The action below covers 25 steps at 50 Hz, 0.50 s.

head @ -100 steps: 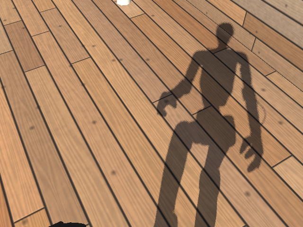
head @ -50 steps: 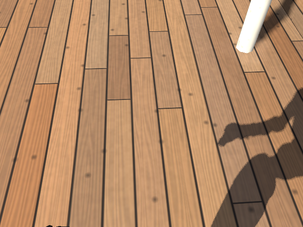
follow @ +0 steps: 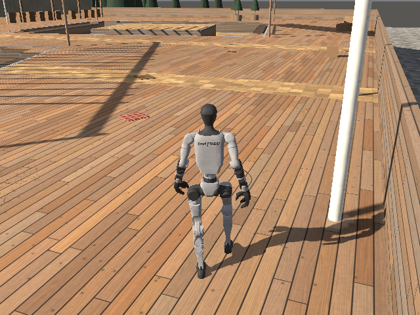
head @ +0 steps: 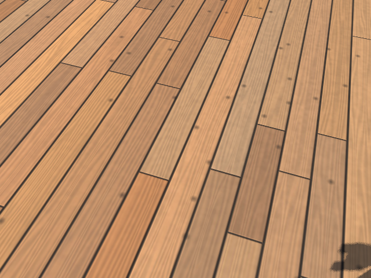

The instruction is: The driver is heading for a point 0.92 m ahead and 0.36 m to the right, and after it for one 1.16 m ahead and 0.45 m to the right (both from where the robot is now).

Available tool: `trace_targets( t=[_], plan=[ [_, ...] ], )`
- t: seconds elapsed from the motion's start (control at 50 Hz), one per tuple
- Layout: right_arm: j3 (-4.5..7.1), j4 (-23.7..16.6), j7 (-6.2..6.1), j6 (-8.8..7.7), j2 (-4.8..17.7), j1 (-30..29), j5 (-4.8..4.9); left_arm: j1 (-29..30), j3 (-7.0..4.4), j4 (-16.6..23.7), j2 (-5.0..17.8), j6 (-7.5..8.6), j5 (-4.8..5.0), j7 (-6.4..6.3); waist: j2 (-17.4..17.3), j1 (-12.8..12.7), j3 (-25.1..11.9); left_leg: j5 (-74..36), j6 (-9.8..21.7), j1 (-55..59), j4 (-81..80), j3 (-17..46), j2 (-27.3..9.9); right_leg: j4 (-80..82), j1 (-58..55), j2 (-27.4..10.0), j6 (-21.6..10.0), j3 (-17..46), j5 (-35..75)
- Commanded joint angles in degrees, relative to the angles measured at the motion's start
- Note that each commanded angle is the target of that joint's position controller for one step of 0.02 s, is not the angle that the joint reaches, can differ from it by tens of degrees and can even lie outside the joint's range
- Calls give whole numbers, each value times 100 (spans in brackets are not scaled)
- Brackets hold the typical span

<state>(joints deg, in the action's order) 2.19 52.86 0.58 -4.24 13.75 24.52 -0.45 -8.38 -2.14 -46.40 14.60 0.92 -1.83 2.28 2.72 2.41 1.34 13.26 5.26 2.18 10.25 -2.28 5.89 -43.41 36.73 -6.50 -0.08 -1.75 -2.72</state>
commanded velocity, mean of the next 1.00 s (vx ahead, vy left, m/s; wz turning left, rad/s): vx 0.50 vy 0.00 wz -0.26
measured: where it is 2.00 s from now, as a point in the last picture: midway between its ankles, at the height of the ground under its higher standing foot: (246, 175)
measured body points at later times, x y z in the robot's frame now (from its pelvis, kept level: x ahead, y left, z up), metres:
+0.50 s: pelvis +0.28 -0.04 +0.00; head +0.30 -0.05 +0.45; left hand +0.25 +0.21 -0.13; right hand +0.41 -0.29 -0.12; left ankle +0.42 +0.11 -0.69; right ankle +0.23 -0.11 -0.74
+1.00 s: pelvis +0.53 -0.03 +0.00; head +0.56 -0.02 +0.45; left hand +0.75 +0.17 -0.12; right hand +0.45 -0.28 -0.13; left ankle +0.51 +0.07 -0.74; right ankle +0.59 -0.19 -0.67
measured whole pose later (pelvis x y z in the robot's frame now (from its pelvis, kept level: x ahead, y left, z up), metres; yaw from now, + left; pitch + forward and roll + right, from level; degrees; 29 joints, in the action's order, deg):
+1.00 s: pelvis +0.53 -0.03 +0.00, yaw -19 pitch +1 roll +1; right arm 2.8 53.3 -0.5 -5.7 13.2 21.5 -1.2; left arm -7.9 -4.2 -47.4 15.8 -0.5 -1.9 3.4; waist 2.8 1.9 1.5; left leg 13.0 2.0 -2.3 14.5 -12.4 0.2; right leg -54.2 37.5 -4.6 -2.0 -0.4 -5.7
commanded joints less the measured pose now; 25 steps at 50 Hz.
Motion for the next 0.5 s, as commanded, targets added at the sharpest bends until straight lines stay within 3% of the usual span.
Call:
trace_targets(
  t=[0.02,0.06,0.1,0.12,0.14,0.16,0.18,0.2,0.22,0.24,0.26,0.3,0.34,0.42,0.5],
  plan=[
    [145,-104,-46,-78,784,219,-27,766,-15,549,279,100,18,1,-602,66,458,-2382,642,-114,-266,669,-1659,563,55,159,-111,-150,246],
    [149,0,-87,-64,840,283,-55,900,-23,630,328,125,16,-6,-601,52,503,-2752,594,197,-110,679,-1789,834,-35,254,-260,-170,25],
    [159,54,-124,-55,922,158,-76,687,-50,594,381,166,16,-37,-628,-120,409,-3791,488,364,307,584,-1834,1086,-540,457,-452,-266,-401],
    [171,73,-136,-53,986,76,-93,301,-90,474,451,190,16,-81,-676,-300,188,-4648,406,392,795,515,-1799,1179,-1101,652,-555,-345,-636],
    [178,98,-133,-29,1028,-14,-95,-465,-150,221,535,233,-1,-136,-583,-654,-226,-5118,310,305,1744,356,-1630,1493,-2010,860,-684,-450,-613],
    [139,65,-132,-31,943,-14,-69,-1473,-244,-90,773,293,-93,-205,-397,-1033,-841,-4281,207,-457,3045,185,-1383,1599,-3471,522,-886,-85,-538],
    [-3,-149,-76,-56,381,497,138,-2195,-439,-175,1512,312,-225,-266,768,-970,-1753,-1600,-78,-2384,5320,-175,-619,1763,-5358,-1242,-1541,2382,-1127],
    [83,-55,-82,-57,625,506,48,-2073,-428,-223,1414,242,-11,-195,946,-882,-2024,1612,-65,-3322,6390,408,20,2670,-5464,-1761,-1831,4225,-1043],
    [139,-140,-83,-35,767,60,-40,-1384,-375,-146,1184,218,113,-176,349,-614,-1018,1211,-2,-3736,6628,723,-420,2726,-4621,-1532,-1696,3370,-1419],
    [108,-209,-43,-63,696,-261,-52,-904,-268,-69,766,234,119,-155,-21,-493,-433,761,13,-3726,6332,661,-676,2928,-3814,-1320,-1570,2658,-1314],
    [94,-213,-18,-42,572,-370,-45,-716,-196,-105,532,264,102,-152,-46,-336,-78,533,11,-3538,5922,588,-893,3161,-3243,-1017,-1354,2080,-1049],
    [60,-125,43,111,424,-212,-172,-687,-130,-249,354,339,102,-170,154,-102,50,322,-113,-3035,5520,487,-1035,3404,-2637,-660,-1151,1396,-472],
    [48,-174,93,179,350,-355,-195,-965,-156,-419,453,431,137,-155,94,-67,51,124,-223,-3104,5292,343,-1100,3529,-2585,-561,-1248,1173,83],
    [13,-534,113,191,323,-1398,-186,-1340,-186,-637,550,434,183,-160,3,-216,344,-642,-559,-3739,4084,144,-1233,3741,-2752,-355,-1341,981,247],
    [-53,-786,109,156,248,-2222,-120,-1661,-218,-759,628,406,170,-179,78,-468,326,-1251,-699,-3499,2845,18,-1006,3505,-2961,-210,-1224,912,682]
  ],
)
